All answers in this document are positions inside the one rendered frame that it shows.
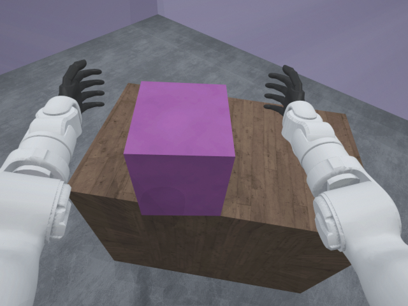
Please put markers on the carton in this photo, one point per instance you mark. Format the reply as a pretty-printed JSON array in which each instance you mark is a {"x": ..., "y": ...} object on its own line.
[{"x": 179, "y": 150}]

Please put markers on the left robot hand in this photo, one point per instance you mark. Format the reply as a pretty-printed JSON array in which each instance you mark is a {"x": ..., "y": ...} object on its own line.
[{"x": 72, "y": 86}]

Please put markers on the right robot hand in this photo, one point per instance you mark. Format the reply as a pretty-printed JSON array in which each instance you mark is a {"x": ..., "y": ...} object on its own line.
[{"x": 293, "y": 91}]

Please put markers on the right robot upper arm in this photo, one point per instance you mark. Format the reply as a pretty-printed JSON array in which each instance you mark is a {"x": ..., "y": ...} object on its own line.
[{"x": 359, "y": 221}]

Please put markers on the left robot upper arm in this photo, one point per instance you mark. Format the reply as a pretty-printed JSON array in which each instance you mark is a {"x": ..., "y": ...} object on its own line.
[{"x": 33, "y": 211}]

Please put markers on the robot right forearm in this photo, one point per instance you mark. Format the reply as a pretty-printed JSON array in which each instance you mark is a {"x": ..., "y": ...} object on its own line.
[{"x": 327, "y": 164}]

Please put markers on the robot left forearm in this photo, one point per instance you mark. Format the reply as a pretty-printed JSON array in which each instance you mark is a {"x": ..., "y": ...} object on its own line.
[{"x": 47, "y": 147}]

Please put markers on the pedestal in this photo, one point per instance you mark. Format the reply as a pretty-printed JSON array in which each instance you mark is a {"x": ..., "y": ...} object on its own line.
[{"x": 266, "y": 235}]

